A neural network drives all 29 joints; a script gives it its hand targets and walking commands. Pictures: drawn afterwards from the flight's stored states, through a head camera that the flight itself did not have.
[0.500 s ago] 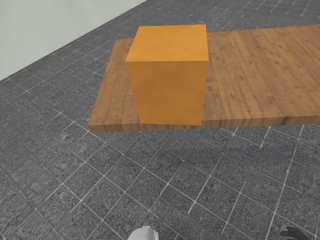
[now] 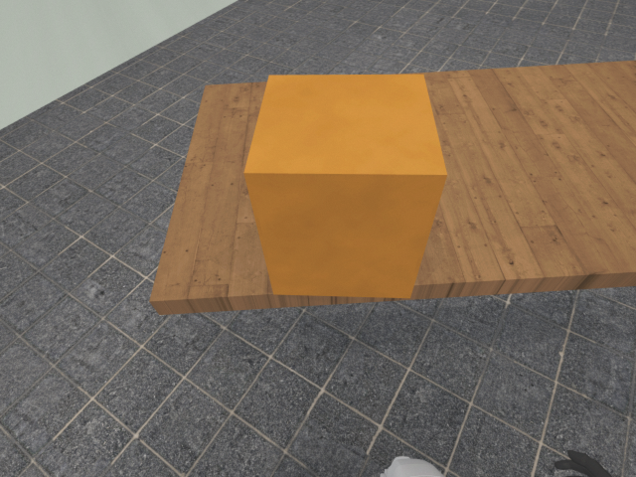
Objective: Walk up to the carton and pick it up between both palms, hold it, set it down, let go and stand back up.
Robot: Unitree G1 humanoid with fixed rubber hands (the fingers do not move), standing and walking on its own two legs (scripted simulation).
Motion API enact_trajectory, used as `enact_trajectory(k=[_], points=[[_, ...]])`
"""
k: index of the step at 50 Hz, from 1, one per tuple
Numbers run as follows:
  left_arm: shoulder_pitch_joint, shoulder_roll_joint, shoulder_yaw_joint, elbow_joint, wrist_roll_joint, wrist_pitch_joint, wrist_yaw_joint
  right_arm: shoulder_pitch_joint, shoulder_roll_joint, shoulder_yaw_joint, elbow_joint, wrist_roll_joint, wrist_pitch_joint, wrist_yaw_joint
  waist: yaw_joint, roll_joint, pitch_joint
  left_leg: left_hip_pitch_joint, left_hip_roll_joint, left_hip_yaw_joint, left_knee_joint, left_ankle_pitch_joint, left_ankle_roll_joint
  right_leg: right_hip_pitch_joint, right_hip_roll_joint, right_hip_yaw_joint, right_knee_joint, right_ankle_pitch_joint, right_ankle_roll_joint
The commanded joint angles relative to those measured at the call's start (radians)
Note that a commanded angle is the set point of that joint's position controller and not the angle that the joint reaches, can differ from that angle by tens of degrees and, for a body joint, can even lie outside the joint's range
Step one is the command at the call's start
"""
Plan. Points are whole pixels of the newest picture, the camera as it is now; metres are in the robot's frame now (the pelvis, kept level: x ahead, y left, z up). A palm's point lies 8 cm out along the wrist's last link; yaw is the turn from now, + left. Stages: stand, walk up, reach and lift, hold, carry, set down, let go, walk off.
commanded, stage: walk up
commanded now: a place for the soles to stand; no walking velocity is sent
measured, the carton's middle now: (343, 192) +0.47 -0.01 +0.08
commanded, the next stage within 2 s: stand in 1.18 s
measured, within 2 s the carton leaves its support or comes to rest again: neither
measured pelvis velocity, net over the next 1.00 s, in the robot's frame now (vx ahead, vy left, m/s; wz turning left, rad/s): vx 0.05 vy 0.01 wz -0.02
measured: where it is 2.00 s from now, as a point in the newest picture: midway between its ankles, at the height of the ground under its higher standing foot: outside the picture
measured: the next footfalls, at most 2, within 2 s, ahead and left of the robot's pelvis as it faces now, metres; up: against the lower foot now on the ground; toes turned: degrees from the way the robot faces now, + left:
right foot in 0.02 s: +0.12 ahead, -0.13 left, +0.00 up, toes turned -1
left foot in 0.32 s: +0.09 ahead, +0.10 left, +0.00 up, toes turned +3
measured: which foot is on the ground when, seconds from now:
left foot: down 0.00-0.06, up 0.08-0.30, down 0.32-1.00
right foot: up 0.00-0.00, down 0.02-1.00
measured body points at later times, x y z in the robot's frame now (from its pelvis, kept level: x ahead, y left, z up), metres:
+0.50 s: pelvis +0.05 +0.01 -0.01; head +0.07 +0.01 +0.44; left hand +0.17 +0.32 -0.11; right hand +0.15 -0.31 -0.10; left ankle +0.07 +0.12 -0.72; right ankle +0.08 -0.12 -0.72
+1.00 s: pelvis +0.05 +0.01 -0.01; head +0.06 +0.01 +0.44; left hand +0.17 +0.33 -0.11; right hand +0.15 -0.31 -0.10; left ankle +0.07 +0.12 -0.72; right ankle +0.08 -0.12 -0.72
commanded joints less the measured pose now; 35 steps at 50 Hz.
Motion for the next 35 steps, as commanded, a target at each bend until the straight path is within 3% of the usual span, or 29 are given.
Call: enact_trajectory(k=[1,2,3,4,5,6,7,8,10,12,13,15,16,17,18,19,21,22,23,24,25,26,27,28,29,31,33,34,35], points=[[0.103,0.209,0.089,-0.014,0.02,-0.047,0.05,-0.025,-0.146,-0.074,-0.028,0.005,-0.004,-0.013,0.049,0.007,-0.13,0.005,0.167,-0.109,0.109,0.462,0.063,0.323,-0.02,0.034,-0.273,0.304,-0.076],[0.123,0.272,0.108,-0.021,0.026,-0.05,0.058,-0.025,-0.077,-0.057,-0.058,0.011,-0.008,-0.019,0.06,-0.158,-0.152,-0.144,0.06,-0.053,0.295,0.255,0.0,0.401,-0.198,0.332,-0.338,0.41,-0.134],[0.119,0.299,0.11,-0.018,0.012,-0.042,0.063,-0.029,-0.078,-0.05,-0.05,0.007,0.005,-0.024,0.045,-0.17,-0.125,-0.31,-0.036,-0.099,0.307,-0.137,-0.029,0.467,-0.304,0.569,-0.375,0.413,-0.222],[0.114,0.319,0.107,-0.023,0.007,-0.029,0.062,-0.036,-0.158,-0.071,-0.03,-0.009,0.021,-0.03,0.057,-0.105,-0.099,-0.315,0.011,-0.153,0.346,-0.243,-0.016,0.437,-0.344,0.596,-0.341,0.329,-0.298],[0.132,0.298,0.103,-0.014,0.011,-0.026,0.064,-0.061,-0.158,-0.066,-0.038,-0.008,0.023,-0.038,0.061,-0.062,-0.067,-0.34,0.019,-0.171,0.355,-0.288,-0.01,0.425,-0.339,0.558,-0.31,0.441,-0.312],[0.107,0.308,0.102,-0.021,0.007,-0.021,0.064,-0.071,-0.159,-0.069,-0.039,-0.003,0.018,-0.039,0.048,-0.132,-0.05,-0.352,0.044,-0.164,0.361,-0.266,-0.004,0.396,-0.307,0.475,-0.296,0.497,-0.301],[0.074,0.277,0.095,-0.036,0.011,-0.017,0.066,-0.059,-0.148,-0.073,-0.028,-0.006,0.015,-0.034,0.035,-0.102,-0.039,-0.328,0.055,-0.173,0.326,-0.243,0.0,0.352,-0.289,0.404,-0.295,0.497,-0.282],[0.049,0.277,0.093,-0.048,0.015,-0.016,0.064,-0.02,-0.152,-0.081,-0.011,-0.007,0.014,-0.035,0.012,-0.132,-0.044,-0.289,0.06,-0.169,0.304,-0.218,0.0,0.32,-0.28,0.382,-0.286,0.512,-0.259],[0.044,0.239,0.084,-0.06,0.011,-0.018,0.066,0.002,-0.145,-0.085,0.005,-0.007,0.017,-0.034,0.027,-0.168,-0.075,-0.249,0.056,-0.153,0.243,-0.154,-0.005,0.323,-0.262,0.337,-0.252,0.618,-0.251],[0.036,0.228,0.079,-0.055,0.012,-0.013,0.067,-0.027,-0.128,-0.08,0.008,-0.005,0.017,-0.037,0.028,-0.146,-0.125,-0.188,0.041,-0.148,0.139,-0.136,-0.009,0.372,-0.221,0.305,-0.193,0.765,-0.225],[-0.001,0.234,0.081,-0.062,0.007,-0.009,0.065,-0.001,-0.117,-0.077,0.015,-0.003,0.009,-0.047,0.012,-0.197,-0.137,-0.157,0.046,-0.135,0.073,-0.071,-0.005,0.347,-0.22,0.261,-0.155,0.808,-0.208],[-0.097,0.221,0.069,-0.079,-0.002,0.002,0.062,0.044,-0.135,-0.087,0.05,-0.008,-0.01,-0.052,-0.039,-0.092,-0.135,0.049,0.057,-0.146,-0.136,0.158,0.007,0.168,-0.173,0.17,-0.062,0.628,-0.147],[-0.135,0.177,0.05,-0.102,-0.009,0.004,0.057,0.06,-0.206,-0.103,0.061,-0.025,-0.016,-0.059,-0.049,0.022,-0.126,0.093,0.181,-0.328,-0.219,0.268,0.052,0.044,-0.076,0.09,0.073,0.439,-0.071],[-0.093,0.131,0.035,-0.088,-0.018,0.017,0.057,-0.021,-0.261,-0.112,0.043,-0.023,-0.023,-0.057,-0.014,0.136,-0.049,0.102,0.303,-0.478,-0.262,0.311,0.099,-0.09,0.041,-0.003,0.114,0.094,-0.024],[-0.07,0.148,0.036,-0.052,-0.014,0.032,0.06,-0.064,-0.252,-0.109,0.04,-0.012,-0.024,-0.056,0.013,0.121,-0.035,0.056,0.361,-0.51,-0.275,0.243,0.161,-0.054,0.021,-0.005,0.135,-0.187,-0.023],[-0.048,0.205,0.049,-0.036,-0.019,0.036,0.061,-0.08,-0.235,-0.102,0.044,-0.018,-0.018,-0.048,0.003,0.134,0.005,-0.021,0.362,-0.465,-0.271,0.189,0.197,-0.018,0.005,0.033,0.157,-0.238,-0.022],[-0.035,0.182,0.05,-0.023,-0.01,0.022,0.053,-0.12,-0.215,-0.093,0.028,-0.021,-0.015,-0.046,0.032,0.152,0.037,-0.101,0.298,-0.371,-0.237,0.199,0.158,0.086,-0.006,0.008,0.017,-0.144,-0.044],[-0.016,0.179,0.046,-0.006,-0.005,0.014,0.049,-0.154,-0.206,-0.093,0.024,-0.02,-0.011,-0.046,0.04,0.12,0.023,-0.089,0.241,-0.283,-0.18,0.249,0.116,0.112,0.002,-0.006,-0.077,0.0,-0.048],[-0.001,0.178,0.051,0.001,-0.001,0.002,0.051,-0.147,-0.196,-0.085,0.027,-0.015,-0.006,-0.044,0.042,0.132,-0.037,-0.046,0.195,-0.215,-0.096,0.346,0.077,0.183,0.001,0.013,-0.148,0.178,-0.043],[-0.046,0.202,0.06,-0.007,0.006,-0.004,0.054,-0.12,-0.16,-0.074,0.022,-0.009,-0.007,-0.042,0.022,0.083,-0.078,-0.077,0.159,-0.193,-0.03,0.419,0.051,0.231,-0.042,0.079,-0.15,0.358,-0.056],[-0.077,0.216,0.063,-0.013,0.012,-0.007,0.056,-0.089,-0.138,-0.067,0.021,-0.007,-0.009,-0.043,0.012,0.067,-0.122,-0.078,0.123,-0.158,0.016,0.385,0.026,0.262,-0.096,0.169,-0.168,0.383,-0.086],[-0.086,0.24,0.062,-0.023,0.008,-0.01,0.057,-0.091,-0.148,-0.069,0.022,-0.011,-0.003,-0.043,0.006,0.039,-0.136,-0.046,0.087,-0.144,0.03,0.292,0.011,0.219,-0.149,0.261,-0.189,0.344,-0.115],[-0.12,0.26,0.062,-0.017,0.01,-0.007,0.056,-0.09,-0.146,-0.074,0.022,-0.005,0.003,-0.043,-0.015,0.012,-0.135,-0.003,0.085,-0.148,0.019,0.166,0.01,0.153,-0.169,0.283,-0.184,0.27,-0.143],[-0.17,0.235,0.049,-0.009,0.009,-0.004,0.053,-0.073,-0.144,-0.073,0.044,-0.003,0.002,-0.042,-0.027,-0.004,-0.094,0.028,0.099,-0.176,-0.046,0.121,0.015,0.106,-0.136,0.227,-0.157,0.252,-0.129],[-0.187,0.206,0.047,-0.016,0.01,0.001,0.051,-0.077,-0.164,-0.074,0.042,-0.013,-0.001,-0.04,-0.026,0.046,-0.057,0.033,0.112,-0.195,-0.089,0.135,0.023,0.07,-0.095,0.162,-0.147,0.226,-0.1],[-0.139,0.189,0.038,0.003,0.002,0.019,0.047,-0.129,-0.2,-0.084,0.057,-0.018,-0.002,-0.043,0.012,0.092,-0.028,-0.054,0.208,-0.297,-0.201,-0.004,0.076,0.117,-0.009,0.044,-0.099,0.078,-0.047],[-0.116,0.183,0.035,0.023,0.008,0.015,0.044,-0.148,-0.182,-0.077,0.05,-0.02,-0.001,-0.043,0.029,0.072,-0.033,-0.09,0.181,-0.267,-0.165,-0.006,0.068,0.162,-0.019,0.078,-0.15,0.072,-0.059],[-0.139,0.219,0.048,0.018,0.016,0.007,0.043,-0.14,-0.173,-0.074,0.041,-0.014,0.0,-0.041,0.017,0.008,-0.032,-0.12,0.155,-0.222,-0.125,-0.003,0.051,0.186,-0.061,0.133,-0.189,0.096,-0.071],[-0.15,0.213,0.048,0.017,0.016,0.003,0.043,-0.138,-0.159,-0.071,0.047,-0.011,0.003,-0.039,0.005,0.005,-0.028,-0.077,0.114,-0.194,-0.09,0.046,0.025,0.13,-0.086,0.183,-0.211,0.143,-0.084]])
